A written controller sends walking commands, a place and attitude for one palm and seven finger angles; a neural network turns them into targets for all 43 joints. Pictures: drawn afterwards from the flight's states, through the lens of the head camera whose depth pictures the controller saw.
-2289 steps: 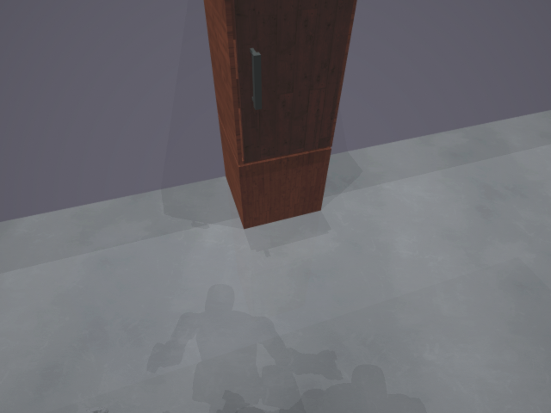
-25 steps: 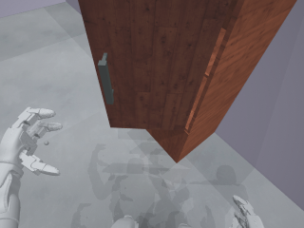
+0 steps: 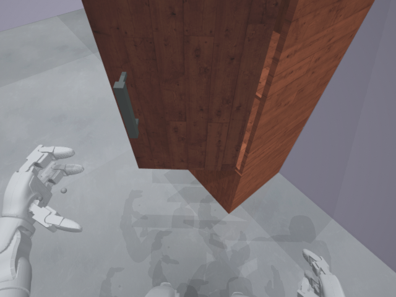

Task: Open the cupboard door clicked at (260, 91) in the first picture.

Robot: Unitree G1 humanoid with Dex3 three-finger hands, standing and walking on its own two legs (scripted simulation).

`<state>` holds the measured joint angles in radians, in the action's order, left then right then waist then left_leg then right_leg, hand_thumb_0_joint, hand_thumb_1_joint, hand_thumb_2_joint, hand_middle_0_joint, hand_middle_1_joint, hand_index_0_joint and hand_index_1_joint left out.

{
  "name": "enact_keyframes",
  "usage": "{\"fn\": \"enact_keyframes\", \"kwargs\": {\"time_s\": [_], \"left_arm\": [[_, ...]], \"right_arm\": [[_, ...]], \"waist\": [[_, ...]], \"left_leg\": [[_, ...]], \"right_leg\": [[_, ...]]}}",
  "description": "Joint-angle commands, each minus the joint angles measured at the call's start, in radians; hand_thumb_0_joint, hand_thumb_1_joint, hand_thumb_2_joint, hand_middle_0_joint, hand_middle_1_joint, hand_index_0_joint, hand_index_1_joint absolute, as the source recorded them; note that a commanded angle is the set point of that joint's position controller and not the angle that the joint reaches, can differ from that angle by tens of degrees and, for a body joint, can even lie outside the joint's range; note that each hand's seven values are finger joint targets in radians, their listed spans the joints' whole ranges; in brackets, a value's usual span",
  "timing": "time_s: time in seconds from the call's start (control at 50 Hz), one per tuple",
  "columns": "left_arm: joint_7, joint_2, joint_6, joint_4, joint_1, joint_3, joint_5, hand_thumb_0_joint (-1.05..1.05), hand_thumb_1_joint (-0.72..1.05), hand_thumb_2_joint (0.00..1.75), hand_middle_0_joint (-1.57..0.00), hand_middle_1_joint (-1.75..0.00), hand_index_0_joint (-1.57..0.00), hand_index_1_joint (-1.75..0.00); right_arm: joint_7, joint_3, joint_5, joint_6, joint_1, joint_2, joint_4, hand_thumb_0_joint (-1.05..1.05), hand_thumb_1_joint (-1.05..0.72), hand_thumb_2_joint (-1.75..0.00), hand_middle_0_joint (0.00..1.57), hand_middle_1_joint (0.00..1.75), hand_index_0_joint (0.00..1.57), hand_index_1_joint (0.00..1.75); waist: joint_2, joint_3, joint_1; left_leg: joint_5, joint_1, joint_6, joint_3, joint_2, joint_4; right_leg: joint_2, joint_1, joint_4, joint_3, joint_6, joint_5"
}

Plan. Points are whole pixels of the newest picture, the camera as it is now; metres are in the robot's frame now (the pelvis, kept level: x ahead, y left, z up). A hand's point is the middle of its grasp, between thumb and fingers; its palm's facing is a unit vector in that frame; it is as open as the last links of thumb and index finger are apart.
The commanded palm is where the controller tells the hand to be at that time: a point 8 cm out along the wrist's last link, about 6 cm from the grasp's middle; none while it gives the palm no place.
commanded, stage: move the hooked fingers beside the handle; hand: left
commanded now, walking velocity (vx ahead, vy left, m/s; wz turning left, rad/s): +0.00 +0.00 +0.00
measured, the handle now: (129, 107) +0.53 +0.21 +0.04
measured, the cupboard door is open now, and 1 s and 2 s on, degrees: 50 50 50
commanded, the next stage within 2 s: none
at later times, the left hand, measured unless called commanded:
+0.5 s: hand (75, 160) +0.36 +0.28 +0.06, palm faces +0.04 -1.00 -0.01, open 14.0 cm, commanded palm +0.33 +0.33 +0.06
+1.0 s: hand (87, 138) +0.42 +0.27 +0.06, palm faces +0.03 -1.00 +0.00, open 14.0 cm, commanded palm +0.40 +0.32 +0.06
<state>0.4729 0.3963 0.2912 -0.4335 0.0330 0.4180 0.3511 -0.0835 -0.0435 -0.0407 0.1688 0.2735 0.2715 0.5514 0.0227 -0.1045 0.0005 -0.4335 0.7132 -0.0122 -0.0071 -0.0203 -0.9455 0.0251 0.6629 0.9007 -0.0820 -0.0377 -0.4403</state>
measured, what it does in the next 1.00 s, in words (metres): stands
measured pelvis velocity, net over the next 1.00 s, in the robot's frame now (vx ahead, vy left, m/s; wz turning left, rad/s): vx -0.01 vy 0.02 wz -0.02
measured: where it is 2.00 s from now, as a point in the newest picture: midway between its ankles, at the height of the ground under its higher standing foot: outside the picture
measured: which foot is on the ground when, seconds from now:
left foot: down 0.00-1.00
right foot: down 0.00-1.00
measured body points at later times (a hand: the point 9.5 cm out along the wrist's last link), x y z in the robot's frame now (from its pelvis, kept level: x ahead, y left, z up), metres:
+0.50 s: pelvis +0.00 +0.01 +0.00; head +0.07 +0.02 +0.44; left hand +0.35 +0.33 +0.06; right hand +0.11 -0.26 -0.10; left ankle +0.02 +0.11 -0.69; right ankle +0.00 -0.10 -0.69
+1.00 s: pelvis -0.01 +0.02 -0.01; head +0.08 +0.05 +0.43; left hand +0.41 +0.33 +0.06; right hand +0.07 -0.24 -0.11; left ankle +0.02 +0.11 -0.69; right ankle +0.00 -0.10 -0.69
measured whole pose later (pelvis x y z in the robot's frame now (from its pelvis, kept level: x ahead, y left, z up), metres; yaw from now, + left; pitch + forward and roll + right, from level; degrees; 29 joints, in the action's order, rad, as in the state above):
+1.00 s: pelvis -0.01 +0.02 -0.01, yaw -1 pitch +17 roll -3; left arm 0.40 0.50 0.38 -0.97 0.60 0.42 0.21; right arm -0.06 -0.05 -0.02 0.04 0.33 0.27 0.61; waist 0.00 -0.11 -0.07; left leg -0.44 0.86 -0.04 0.01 -0.02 -1.01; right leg 0.02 0.81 0.95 -0.06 -0.01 -0.43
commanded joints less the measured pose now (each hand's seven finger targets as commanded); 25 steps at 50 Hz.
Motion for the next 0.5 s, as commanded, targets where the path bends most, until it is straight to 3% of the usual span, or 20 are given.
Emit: {"fn": "enact_keyframes", "kwargs": {"time_s": [0.0, 0.08, 0.1, 0.14, 0.16, 0.24, 0.3, 0.34, 0.38, 0.4, 0.42, 0.44, 0.48], "left_arm": [[-0.008, 0.308, 0.063, 0.137, 0.311, 0.114, 0.015, 0.00, -0.50, 0.30, -0.30, -1.20, -0.30, -1.20], [0.012, 0.319, 0.074, 0.083, 0.393, 0.105, 0.002, 0.00, -0.50, 0.30, -0.30, -1.20, -0.30, -1.20], [0.020, 0.325, 0.079, 0.084, 0.438, 0.096, 0.002, 0.00, -0.50, 0.30, -0.30, -1.20, -0.30, -1.20], [0.032, 0.321, 0.078, 0.041, 0.418, 0.095, -0.001, 0.00, -0.50, 0.30, -0.30, -1.20, -0.30, -1.20], [0.035, 0.314, 0.075, 0.028, 0.435, 0.086, -0.001, 0.00, -0.50, 0.30, -0.30, -1.20, -0.30, -1.20], [0.030, 0.326, 0.066, -0.019, 0.442, 0.096, -0.007, 0.00, -0.50, 0.30, -0.30, -1.20, -0.30, -1.20], [0.011, 0.387, 0.063, -0.072, 0.488, 0.145, -0.012, 0.00, -0.50, 0.30, -0.30, -1.20, -0.30, -1.20], [0.008, 0.363, 0.078, -0.049, 0.473, 0.132, -0.022, 0.00, -0.50, 0.30, -0.30, -1.20, -0.30, -1.20], [-0.001, 0.348, 0.091, -0.026, 0.466, 0.121, -0.024, 0.00, -0.50, 0.30, -0.30, -1.20, -0.30, -1.20], [0.001, 0.345, 0.092, -0.043, 0.482, 0.117, -0.017, 0.00, -0.50, 0.30, -0.30, -1.20, -0.30, -1.20], [-0.002, 0.375, 0.095, -0.058, 0.514, 0.139, -0.024, 0.00, -0.50, 0.30, -0.30, -1.20, -0.30, -1.20], [0.000, 0.350, 0.095, -0.069, 0.518, 0.118, -0.025, 0.00, -0.50, 0.30, -0.30, -1.20, -0.30, -1.20], [-0.003, 0.373, 0.098, -0.090, 0.522, 0.136, -0.032, 0.00, -0.50, 0.30, -0.30, -1.20, -0.30, -1.20]], "right_arm": [[-0.019, 0.064, -0.007, 0.040, -0.001, 0.150, -0.102, 0.00, -0.90, -0.90, 0.20, 0.30, 0.20, 0.30], [-0.023, 0.061, -0.007, 0.037, 0.004, 0.147, -0.095, 0.00, -0.90, -0.90, 0.20, 0.30, 0.20, 0.30], [-0.024, 0.064, -0.008, 0.036, 0.010, 0.148, -0.089, 0.00, -0.90, -0.90, 0.20, 0.30, 0.20, 0.30], [-0.022, 0.066, -0.010, 0.032, 0.019, 0.146, -0.086, 0.00, -0.90, -0.90, 0.20, 0.30, 0.20, 0.30], [-0.022, 0.066, -0.010, 0.030, 0.023, 0.148, -0.084, 0.00, -0.90, -0.90, 0.20, 0.30, 0.20, 0.30], [-0.014, 0.069, -0.010, 0.016, 0.034, 0.152, -0.088, 0.00, -0.90, -0.90, 0.20, 0.30, 0.20, 0.30], [-0.012, 0.071, -0.008, -0.001, 0.049, 0.161, -0.084, 0.00, -0.90, -0.90, 0.20, 0.30, 0.20, 0.30], [-0.006, 0.076, -0.006, -0.006, 0.054, 0.153, -0.092, 0.00, -0.90, -0.90, 0.20, 0.30, 0.20, 0.30], [-0.001, 0.079, -0.005, -0.012, 0.062, 0.152, -0.093, 0.00, -0.90, -0.90, 0.20, 0.30, 0.20, 0.30], [-0.001, 0.078, -0.004, -0.017, 0.068, 0.155, -0.094, 0.00, -0.90, -0.90, 0.20, 0.30, 0.20, 0.30], [-0.002, 0.079, -0.005, -0.023, 0.074, 0.160, -0.082, 0.00, -0.90, -0.90, 0.20, 0.30, 0.20, 0.30], [0.000, 0.079, -0.004, -0.026, 0.075, 0.157, -0.082, 0.00, -0.90, -0.90, 0.20, 0.30, 0.20, 0.30], [-0.002, 0.083, -0.004, -0.034, 0.081, 0.163, -0.076, 0.00, -0.90, -0.90, 0.20, 0.30, 0.20, 0.30]], "waist": [[0.022, -0.202, -0.029], [0.071, -0.253, -0.027], [0.061, -0.265, -0.038], [0.072, -0.285, -0.027], [0.057, -0.283, -0.034], [0.071, -0.301, -0.018], [0.024, -0.276, -0.021], [0.070, -0.333, -0.011], [0.077, -0.344, -0.016], [0.046, -0.329, -0.027], [0.043, -0.331, -0.029], [0.057, -0.324, -0.034], [0.065, -0.319, -0.032]], "left_leg": [[0.201, -0.084, -0.019, -0.007, 0.021, 0.100], [0.208, -0.095, -0.020, -0.004, 0.023, 0.097], [0.226, -0.100, -0.022, -0.006, 0.020, 0.085], [0.247, -0.112, -0.021, -0.003, 0.020, 0.089], [0.246, -0.112, -0.022, -0.004, 0.018, 0.090], [0.260, -0.107, -0.020, -0.005, 0.020, 0.097], [0.250, -0.067, -0.021, -0.004, 0.017, 0.092], [0.287, -0.105, -0.019, 0.000, 0.019, 0.098], [0.316, -0.137, -0.019, -0.003, 0.016, 0.102], [0.316, -0.121, -0.022, -0.004, 0.014, 0.094], [0.314, -0.112, -0.020, -0.004, 0.012, 0.094], [0.294, -0.111, -0.020, -0.003, 0.014, 0.096], [0.295, -0.115, -0.019, -0.005, 0.012, 0.102]], "right_leg": [[-0.003, -0.120, -0.138, 0.100, 0.022, 0.200], [-0.011, -0.132, -0.132, 0.112, 0.022, 0.210], [-0.007, -0.137, -0.125, 0.117, 0.020, 0.234], [-0.007, -0.141, -0.121, 0.111, 0.020, 0.265], [-0.007, -0.131, -0.118, 0.104, 0.023, 0.268], [-0.005, -0.134, -0.108, 0.095, 0.019, 0.283], [-0.002, -0.139, -0.108, 0.098, 0.019, 0.274], [-0.002, -0.151, -0.095, 0.093, 0.019, 0.313], [0.004, -0.135, -0.091, 0.080, 0.018, 0.331], [0.008, -0.133, -0.089, 0.081, 0.017, 0.338], [0.008, -0.130, -0.086, 0.081, 0.019, 0.339], [0.007, -0.117, -0.089, 0.081, 0.021, 0.319], [0.007, -0.106, -0.090, 0.076, 0.018, 0.306]]}}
